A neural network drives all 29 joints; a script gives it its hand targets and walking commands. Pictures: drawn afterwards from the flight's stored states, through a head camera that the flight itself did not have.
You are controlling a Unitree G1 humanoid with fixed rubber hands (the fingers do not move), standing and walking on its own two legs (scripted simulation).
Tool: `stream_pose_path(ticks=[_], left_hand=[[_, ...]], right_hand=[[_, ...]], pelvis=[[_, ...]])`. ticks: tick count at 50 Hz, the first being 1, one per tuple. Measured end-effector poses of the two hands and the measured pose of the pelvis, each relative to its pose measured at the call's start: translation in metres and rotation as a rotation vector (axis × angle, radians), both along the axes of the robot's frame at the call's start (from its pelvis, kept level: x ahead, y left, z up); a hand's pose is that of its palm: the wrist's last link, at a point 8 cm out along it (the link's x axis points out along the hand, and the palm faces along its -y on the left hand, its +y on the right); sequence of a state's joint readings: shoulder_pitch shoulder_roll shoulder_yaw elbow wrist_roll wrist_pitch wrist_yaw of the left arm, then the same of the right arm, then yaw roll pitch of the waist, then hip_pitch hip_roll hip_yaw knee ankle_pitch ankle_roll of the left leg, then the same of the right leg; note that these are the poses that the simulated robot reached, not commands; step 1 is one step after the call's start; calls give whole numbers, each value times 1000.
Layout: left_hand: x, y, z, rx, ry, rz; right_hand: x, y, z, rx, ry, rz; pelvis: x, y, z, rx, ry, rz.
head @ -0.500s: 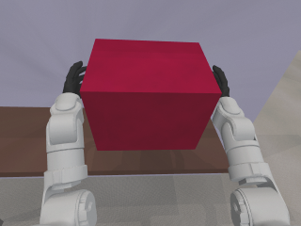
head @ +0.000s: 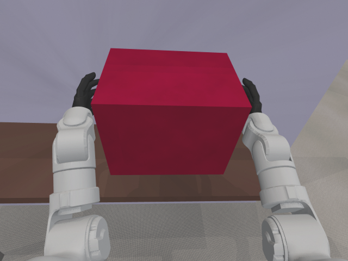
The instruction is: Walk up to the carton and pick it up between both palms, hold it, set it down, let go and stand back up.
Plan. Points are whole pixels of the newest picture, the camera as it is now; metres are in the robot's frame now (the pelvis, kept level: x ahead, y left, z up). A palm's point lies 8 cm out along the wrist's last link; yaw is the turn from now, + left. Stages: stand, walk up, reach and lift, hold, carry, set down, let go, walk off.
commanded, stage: hold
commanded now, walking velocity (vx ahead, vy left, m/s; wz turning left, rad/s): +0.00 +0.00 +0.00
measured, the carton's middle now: (169, 113) +0.39 +0.01 +0.17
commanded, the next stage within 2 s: set down in 1.34 s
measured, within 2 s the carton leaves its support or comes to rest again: neither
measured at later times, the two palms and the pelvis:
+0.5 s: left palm (86, 111) +0.36 +0.18 +0.20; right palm (251, 117) +0.35 -0.18 +0.19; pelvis +0.00 +0.00 +0.00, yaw -1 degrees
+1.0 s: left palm (87, 112) +0.36 +0.18 +0.20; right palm (252, 119) +0.35 -0.18 +0.19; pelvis +0.00 +0.00 +0.00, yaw -1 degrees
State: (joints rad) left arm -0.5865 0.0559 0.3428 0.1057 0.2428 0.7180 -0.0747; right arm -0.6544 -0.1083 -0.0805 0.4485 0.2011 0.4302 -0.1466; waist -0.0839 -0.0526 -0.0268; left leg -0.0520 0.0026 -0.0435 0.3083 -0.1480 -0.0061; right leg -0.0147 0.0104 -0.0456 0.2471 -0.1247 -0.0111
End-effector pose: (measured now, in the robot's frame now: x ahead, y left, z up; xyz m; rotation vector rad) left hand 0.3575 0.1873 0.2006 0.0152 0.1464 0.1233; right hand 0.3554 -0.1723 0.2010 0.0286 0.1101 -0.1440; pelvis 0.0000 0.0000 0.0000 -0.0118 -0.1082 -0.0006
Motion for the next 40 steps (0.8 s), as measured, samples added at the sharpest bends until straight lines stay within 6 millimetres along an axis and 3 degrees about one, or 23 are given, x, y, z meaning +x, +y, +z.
stream_pose_path(ticks=[9, 40], left_hand=[[1, -9, -8, 14, 13, -23], [-2, -6, -6, 11, 3, -12]], right_hand=[[-7, -9, -15, 7, 11, -20], [-6, -6, -10, 4, 0, -11]], pelvis=[[0, 4, 0, -2, 3, -10], [2, 5, 0, -1, 4, -12]])
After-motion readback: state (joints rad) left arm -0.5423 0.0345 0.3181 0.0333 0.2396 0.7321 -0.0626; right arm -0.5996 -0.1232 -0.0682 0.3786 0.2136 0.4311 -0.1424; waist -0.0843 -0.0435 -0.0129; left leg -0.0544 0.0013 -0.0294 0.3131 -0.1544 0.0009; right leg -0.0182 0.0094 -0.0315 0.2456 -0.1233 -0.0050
